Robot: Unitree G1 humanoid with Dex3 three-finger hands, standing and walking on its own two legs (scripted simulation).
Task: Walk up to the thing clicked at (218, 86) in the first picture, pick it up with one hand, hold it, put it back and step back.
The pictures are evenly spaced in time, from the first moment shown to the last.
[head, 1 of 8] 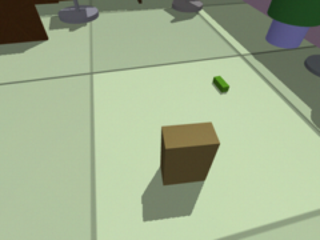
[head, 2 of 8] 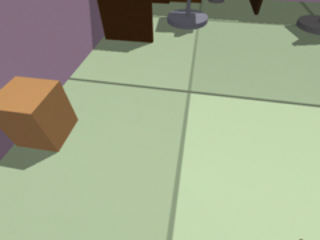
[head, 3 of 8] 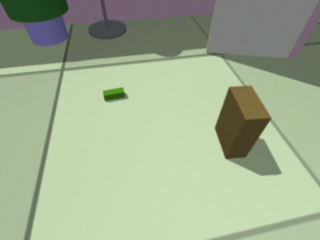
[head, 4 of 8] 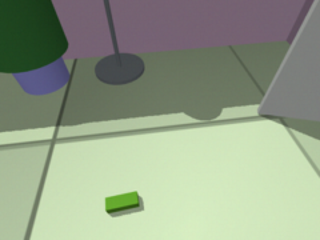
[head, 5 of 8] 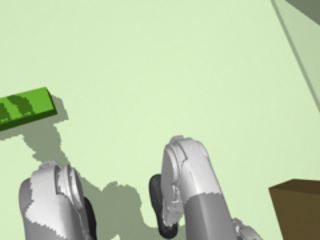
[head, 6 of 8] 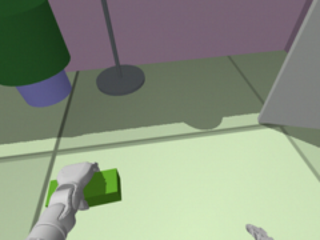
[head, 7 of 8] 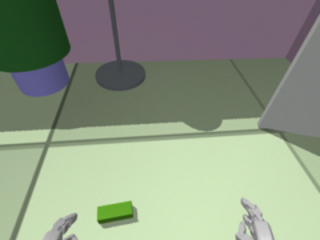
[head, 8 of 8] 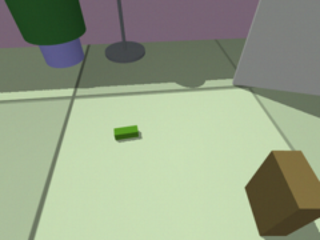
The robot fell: no
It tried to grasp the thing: yes
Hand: left
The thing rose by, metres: 0.67
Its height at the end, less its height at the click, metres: +0.00
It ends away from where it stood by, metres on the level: 0.00
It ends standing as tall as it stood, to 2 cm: yes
